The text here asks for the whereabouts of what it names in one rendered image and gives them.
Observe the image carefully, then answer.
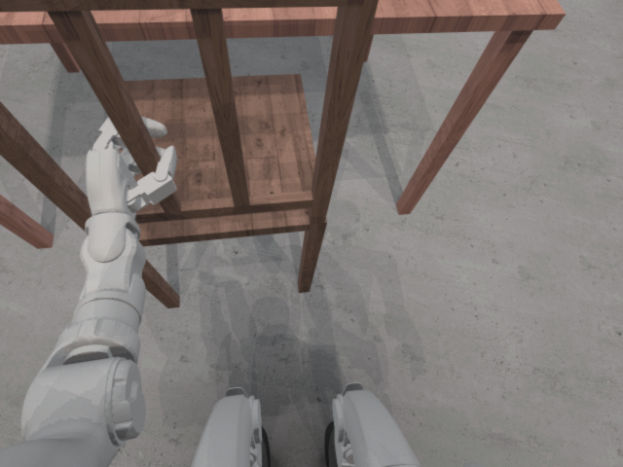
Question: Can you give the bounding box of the chair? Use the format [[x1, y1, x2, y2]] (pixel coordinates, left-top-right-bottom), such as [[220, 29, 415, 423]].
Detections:
[[0, 0, 379, 308]]

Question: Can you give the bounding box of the left robot upper arm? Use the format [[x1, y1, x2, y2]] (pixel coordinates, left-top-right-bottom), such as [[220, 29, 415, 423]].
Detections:
[[0, 357, 146, 467]]

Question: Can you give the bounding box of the left robot forearm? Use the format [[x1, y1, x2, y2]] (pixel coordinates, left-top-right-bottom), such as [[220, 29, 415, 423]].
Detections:
[[20, 212, 146, 442]]

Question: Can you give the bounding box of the robot left thigh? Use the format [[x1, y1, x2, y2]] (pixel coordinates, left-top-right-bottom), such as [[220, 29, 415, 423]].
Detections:
[[191, 394, 262, 467]]

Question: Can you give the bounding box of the table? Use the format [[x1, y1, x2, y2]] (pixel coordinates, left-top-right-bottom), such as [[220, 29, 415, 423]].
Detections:
[[0, 0, 566, 249]]

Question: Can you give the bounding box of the right robot shin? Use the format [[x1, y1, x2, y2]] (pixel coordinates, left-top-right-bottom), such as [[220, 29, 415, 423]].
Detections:
[[335, 382, 364, 467]]

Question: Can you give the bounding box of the robot left hand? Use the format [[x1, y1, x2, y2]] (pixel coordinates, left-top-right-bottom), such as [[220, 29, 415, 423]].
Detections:
[[86, 117, 178, 220]]

